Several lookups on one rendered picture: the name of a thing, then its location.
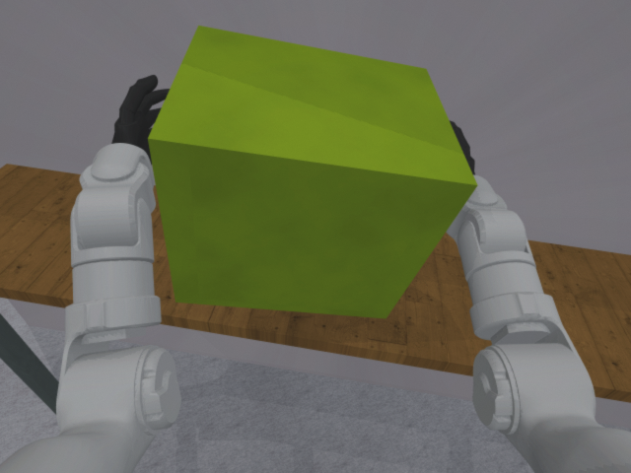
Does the robot right upper arm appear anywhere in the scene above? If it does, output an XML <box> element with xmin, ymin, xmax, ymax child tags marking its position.
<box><xmin>472</xmin><ymin>343</ymin><xmax>631</xmax><ymax>473</ymax></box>

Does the table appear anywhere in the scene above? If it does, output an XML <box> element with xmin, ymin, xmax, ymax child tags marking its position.
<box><xmin>0</xmin><ymin>164</ymin><xmax>631</xmax><ymax>414</ymax></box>

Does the right robot hand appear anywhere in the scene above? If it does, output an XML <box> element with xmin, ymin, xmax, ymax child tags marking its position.
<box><xmin>450</xmin><ymin>121</ymin><xmax>475</xmax><ymax>175</ymax></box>

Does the robot left forearm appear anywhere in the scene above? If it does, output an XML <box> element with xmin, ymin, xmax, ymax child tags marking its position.
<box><xmin>56</xmin><ymin>143</ymin><xmax>162</xmax><ymax>430</ymax></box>

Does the robot right forearm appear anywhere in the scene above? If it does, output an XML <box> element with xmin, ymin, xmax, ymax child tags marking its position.
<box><xmin>446</xmin><ymin>175</ymin><xmax>596</xmax><ymax>416</ymax></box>

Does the robot left upper arm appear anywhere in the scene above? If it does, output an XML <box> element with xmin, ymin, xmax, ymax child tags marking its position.
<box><xmin>0</xmin><ymin>345</ymin><xmax>181</xmax><ymax>473</ymax></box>

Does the carton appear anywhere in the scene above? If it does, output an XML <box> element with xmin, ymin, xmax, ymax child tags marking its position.
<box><xmin>148</xmin><ymin>26</ymin><xmax>477</xmax><ymax>319</ymax></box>

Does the left robot hand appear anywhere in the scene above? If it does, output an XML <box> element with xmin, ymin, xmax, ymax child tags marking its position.
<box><xmin>111</xmin><ymin>75</ymin><xmax>170</xmax><ymax>164</ymax></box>

